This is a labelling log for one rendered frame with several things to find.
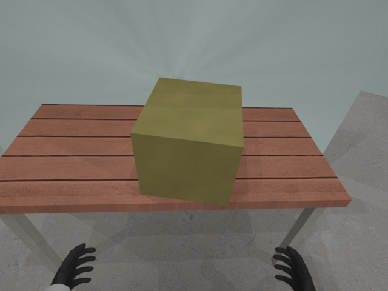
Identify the left robot hand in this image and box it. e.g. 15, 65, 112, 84
51, 243, 96, 291

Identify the carton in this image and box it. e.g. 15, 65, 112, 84
130, 77, 244, 206

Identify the right robot hand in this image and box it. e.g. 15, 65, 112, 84
273, 246, 316, 291

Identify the table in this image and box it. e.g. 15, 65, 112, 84
0, 104, 352, 274

